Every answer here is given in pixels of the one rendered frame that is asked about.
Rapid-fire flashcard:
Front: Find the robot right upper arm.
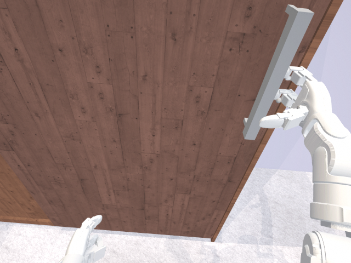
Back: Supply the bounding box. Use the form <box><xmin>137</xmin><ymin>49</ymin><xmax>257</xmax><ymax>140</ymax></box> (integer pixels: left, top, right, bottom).
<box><xmin>301</xmin><ymin>231</ymin><xmax>351</xmax><ymax>263</ymax></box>

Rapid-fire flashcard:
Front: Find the robot left hand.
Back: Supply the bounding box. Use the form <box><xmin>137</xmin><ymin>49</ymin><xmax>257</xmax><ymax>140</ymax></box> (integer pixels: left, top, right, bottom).
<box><xmin>65</xmin><ymin>215</ymin><xmax>106</xmax><ymax>263</ymax></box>

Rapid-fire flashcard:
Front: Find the robot right hand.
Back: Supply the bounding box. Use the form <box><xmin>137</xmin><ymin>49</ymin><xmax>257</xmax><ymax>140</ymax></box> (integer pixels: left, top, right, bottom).
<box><xmin>259</xmin><ymin>66</ymin><xmax>332</xmax><ymax>130</ymax></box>

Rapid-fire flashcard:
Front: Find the handle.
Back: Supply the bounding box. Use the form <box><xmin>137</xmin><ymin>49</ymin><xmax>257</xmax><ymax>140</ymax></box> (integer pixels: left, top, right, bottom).
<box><xmin>243</xmin><ymin>4</ymin><xmax>314</xmax><ymax>140</ymax></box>

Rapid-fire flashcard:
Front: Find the wardrobe door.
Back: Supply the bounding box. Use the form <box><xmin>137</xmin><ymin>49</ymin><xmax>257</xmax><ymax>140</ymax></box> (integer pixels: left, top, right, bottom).
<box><xmin>0</xmin><ymin>0</ymin><xmax>331</xmax><ymax>238</ymax></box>
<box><xmin>0</xmin><ymin>154</ymin><xmax>49</xmax><ymax>219</ymax></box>

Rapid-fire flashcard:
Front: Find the robot right forearm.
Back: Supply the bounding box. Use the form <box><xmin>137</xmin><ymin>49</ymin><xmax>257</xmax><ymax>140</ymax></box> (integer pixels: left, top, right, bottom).
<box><xmin>302</xmin><ymin>112</ymin><xmax>351</xmax><ymax>238</ymax></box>

